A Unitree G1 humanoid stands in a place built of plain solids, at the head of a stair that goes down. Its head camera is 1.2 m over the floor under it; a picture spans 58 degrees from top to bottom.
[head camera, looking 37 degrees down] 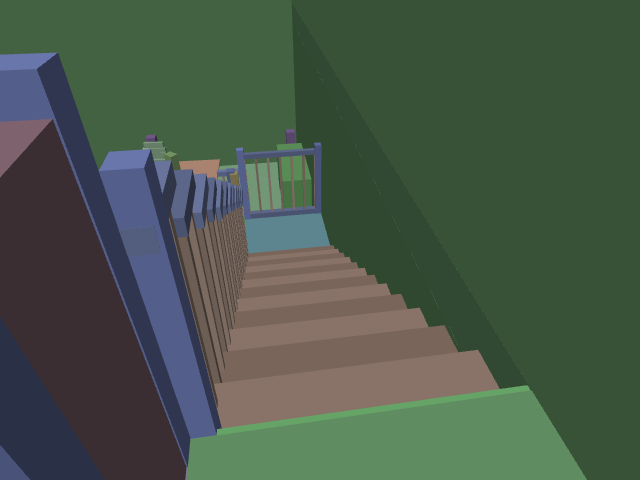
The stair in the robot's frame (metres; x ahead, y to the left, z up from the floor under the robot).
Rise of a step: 0.16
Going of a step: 0.28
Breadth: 1.05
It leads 9 degrees to the left of straight ahead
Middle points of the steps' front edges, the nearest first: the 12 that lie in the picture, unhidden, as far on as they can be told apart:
0.75 -0.14 0.00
1.02 -0.10 -0.16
1.29 -0.06 -0.33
1.56 -0.02 -0.49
1.84 0.02 -0.65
2.11 0.06 -0.82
2.38 0.11 -0.98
2.65 0.15 -1.14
2.92 0.19 -1.31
3.19 0.23 -1.47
3.47 0.27 -1.63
3.74 0.32 -1.80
